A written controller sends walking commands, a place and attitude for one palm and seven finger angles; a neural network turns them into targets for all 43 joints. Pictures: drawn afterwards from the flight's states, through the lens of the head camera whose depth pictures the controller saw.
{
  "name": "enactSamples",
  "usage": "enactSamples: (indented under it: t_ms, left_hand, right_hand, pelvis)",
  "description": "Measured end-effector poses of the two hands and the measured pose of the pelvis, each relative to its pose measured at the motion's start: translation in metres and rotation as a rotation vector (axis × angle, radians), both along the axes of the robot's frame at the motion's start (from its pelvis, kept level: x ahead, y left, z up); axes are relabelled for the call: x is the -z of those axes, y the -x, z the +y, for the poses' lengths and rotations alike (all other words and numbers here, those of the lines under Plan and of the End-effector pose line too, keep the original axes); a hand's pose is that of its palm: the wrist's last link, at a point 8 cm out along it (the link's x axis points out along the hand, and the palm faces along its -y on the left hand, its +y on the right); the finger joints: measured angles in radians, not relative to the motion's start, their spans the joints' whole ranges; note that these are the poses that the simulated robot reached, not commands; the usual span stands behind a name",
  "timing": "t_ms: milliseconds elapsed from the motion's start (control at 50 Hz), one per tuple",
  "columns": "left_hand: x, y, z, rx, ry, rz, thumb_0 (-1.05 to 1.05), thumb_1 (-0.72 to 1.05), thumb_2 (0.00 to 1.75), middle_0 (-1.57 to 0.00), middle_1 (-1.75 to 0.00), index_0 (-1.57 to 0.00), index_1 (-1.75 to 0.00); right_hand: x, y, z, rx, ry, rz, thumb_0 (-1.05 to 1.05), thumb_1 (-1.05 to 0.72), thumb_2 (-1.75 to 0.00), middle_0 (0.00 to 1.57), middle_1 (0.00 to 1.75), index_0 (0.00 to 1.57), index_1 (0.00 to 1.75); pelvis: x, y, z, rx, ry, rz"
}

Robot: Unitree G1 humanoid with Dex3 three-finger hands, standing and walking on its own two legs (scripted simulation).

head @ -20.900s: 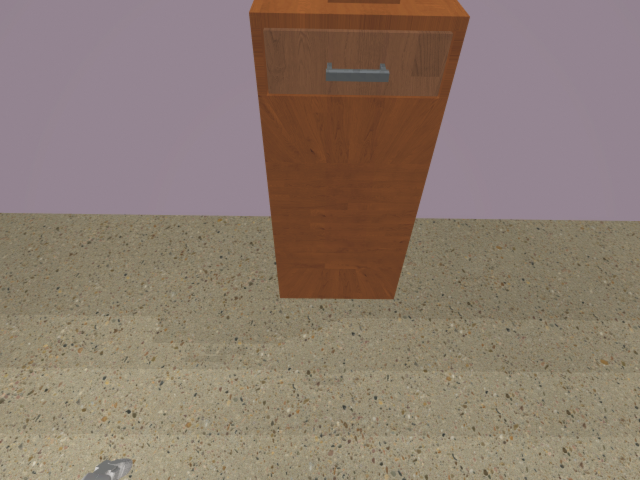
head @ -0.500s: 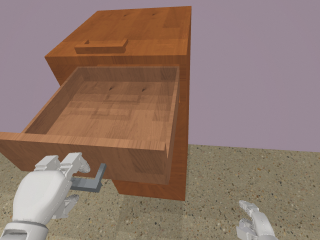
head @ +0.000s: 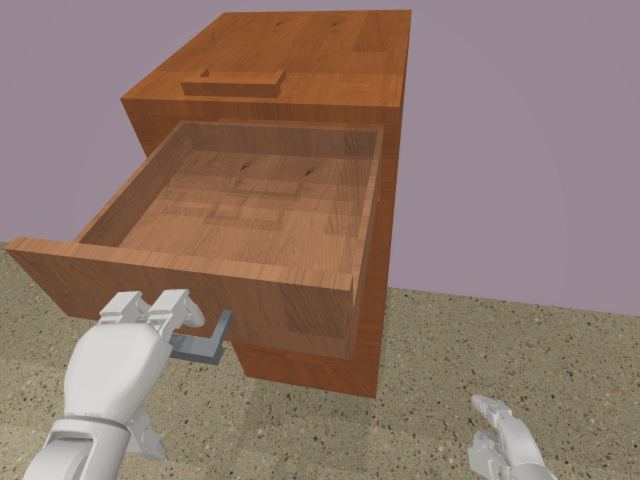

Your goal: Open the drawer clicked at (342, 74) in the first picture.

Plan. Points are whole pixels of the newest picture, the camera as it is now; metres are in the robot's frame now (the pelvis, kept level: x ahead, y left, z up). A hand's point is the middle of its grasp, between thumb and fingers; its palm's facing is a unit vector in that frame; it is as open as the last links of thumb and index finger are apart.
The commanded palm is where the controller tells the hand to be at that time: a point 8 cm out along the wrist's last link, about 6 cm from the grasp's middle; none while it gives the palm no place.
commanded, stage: lift the hand off the handle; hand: left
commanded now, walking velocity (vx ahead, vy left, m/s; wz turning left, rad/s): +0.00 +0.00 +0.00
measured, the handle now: (170, 328) +0.22 +0.22 +0.12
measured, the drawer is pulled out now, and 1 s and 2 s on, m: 0.30 0.30 0.30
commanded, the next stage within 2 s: draw the hand back to the body in 1.38 s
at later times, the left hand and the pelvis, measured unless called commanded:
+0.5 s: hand (134, 345) +0.18 +0.22 +0.15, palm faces +0.18 -0.10 -0.98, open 13.3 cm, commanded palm +0.15 +0.22 +0.21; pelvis -0.01 +0.01 +0.00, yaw +0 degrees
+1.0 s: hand (113, 283) +0.20 +0.22 +0.23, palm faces +0.29 -0.05 -0.96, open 13.4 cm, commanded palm +0.16 +0.22 +0.28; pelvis -0.02 +0.00 +0.00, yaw +2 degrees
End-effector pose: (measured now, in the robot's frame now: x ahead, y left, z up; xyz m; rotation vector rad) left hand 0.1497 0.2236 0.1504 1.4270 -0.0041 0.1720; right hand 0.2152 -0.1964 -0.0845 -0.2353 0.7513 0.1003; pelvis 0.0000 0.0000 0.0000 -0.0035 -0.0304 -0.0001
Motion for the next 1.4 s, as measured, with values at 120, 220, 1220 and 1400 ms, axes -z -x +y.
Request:
enactSamples:
  t_ms: [120, 220, 1220, 1400]
  left_hand:
    - [-0.002, -0.003, 0.001, 0.010, -0.007, 0.004, -0.01, -0.49, 0.31, -0.35, -1.21, -0.37, -1.28]
    - [-0.006, -0.005, 0.002, 0.028, -0.027, 0.028, -0.01, -0.49, 0.30, -0.36, -1.21, -0.39, -1.28]
    - [-0.145, -0.042, 0.008, 0.056, -0.080, -0.154, -0.01, -0.49, 0.30, -0.33, -1.20, -0.33, -1.20]
    - [-0.156, -0.033, -0.003, 0.121, -0.148, -0.161, 0.00, -0.50, 0.30, -0.33, -1.20, -0.32, -1.20]
  right_hand:
    - [0.001, 0.002, 0.009, -0.001, -0.017, 0.006, 0.01, -0.91, -0.90, 0.20, 0.30, 0.20, 0.30]
    - [-0.002, 0.002, 0.014, 0.000, -0.030, -0.008, 0.01, -0.91, -0.90, 0.20, 0.30, 0.20, 0.30]
    - [-0.012, 0.003, 0.007, 0.010, -0.121, -0.083, 0.02, -0.91, -0.90, 0.20, 0.30, 0.20, 0.30]
    - [-0.009, 0.001, -0.006, 0.020, -0.077, -0.081, 0.02, -0.91, -0.90, 0.20, 0.30, 0.20, 0.30]
  pelvis:
    - [-0.001, 0.003, 0.001, -0.004, 0.000, -0.015]
    - [-0.001, 0.005, 0.002, -0.003, 0.001, -0.030]
    - [-0.002, 0.026, -0.003, -0.003, -0.014, -0.047]
    - [0.000, 0.023, -0.003, -0.011, -0.014, -0.046]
